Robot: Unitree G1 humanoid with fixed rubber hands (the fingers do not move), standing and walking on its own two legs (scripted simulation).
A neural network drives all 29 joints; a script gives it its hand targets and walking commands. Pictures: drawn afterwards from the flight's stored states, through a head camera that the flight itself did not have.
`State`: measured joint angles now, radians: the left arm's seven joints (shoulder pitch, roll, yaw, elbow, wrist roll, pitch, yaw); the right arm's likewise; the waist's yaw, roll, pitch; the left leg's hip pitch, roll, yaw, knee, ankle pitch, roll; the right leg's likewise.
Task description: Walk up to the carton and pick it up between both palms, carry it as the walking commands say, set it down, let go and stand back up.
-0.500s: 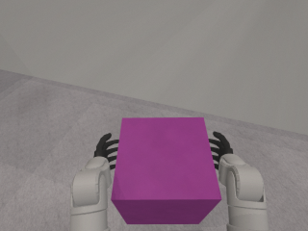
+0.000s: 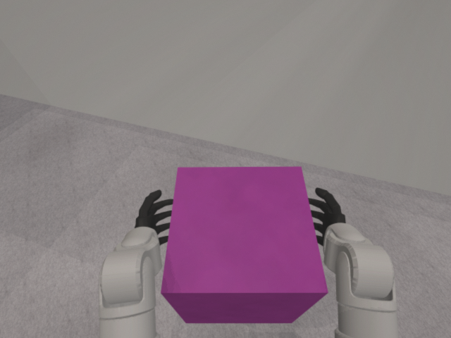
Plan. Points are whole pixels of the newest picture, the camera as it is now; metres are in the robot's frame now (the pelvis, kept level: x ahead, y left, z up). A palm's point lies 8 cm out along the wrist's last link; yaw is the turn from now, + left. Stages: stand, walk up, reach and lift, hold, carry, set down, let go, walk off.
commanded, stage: carry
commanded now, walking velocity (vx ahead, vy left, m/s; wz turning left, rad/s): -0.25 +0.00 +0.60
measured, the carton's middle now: (239, 251) +0.28 +0.00 +0.01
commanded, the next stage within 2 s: none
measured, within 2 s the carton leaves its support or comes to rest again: neither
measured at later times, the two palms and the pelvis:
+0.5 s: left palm (110, 327) +0.14 +0.18 +0.06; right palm (315, 284) +0.19 -0.11 +0.06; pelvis -0.10 -0.01 -0.01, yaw +10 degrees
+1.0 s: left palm out of the picture -0.06 +0.21 +0.07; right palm out of the picture +0.07 -0.06 +0.08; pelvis -0.24 -0.04 -0.01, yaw +29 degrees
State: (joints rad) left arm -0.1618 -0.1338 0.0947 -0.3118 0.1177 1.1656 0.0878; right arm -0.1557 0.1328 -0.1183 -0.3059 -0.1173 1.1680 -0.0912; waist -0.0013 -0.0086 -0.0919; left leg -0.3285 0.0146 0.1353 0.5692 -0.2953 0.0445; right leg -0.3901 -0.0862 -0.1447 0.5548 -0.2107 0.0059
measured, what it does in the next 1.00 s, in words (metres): walks backwards, turning left: right foot, then left foot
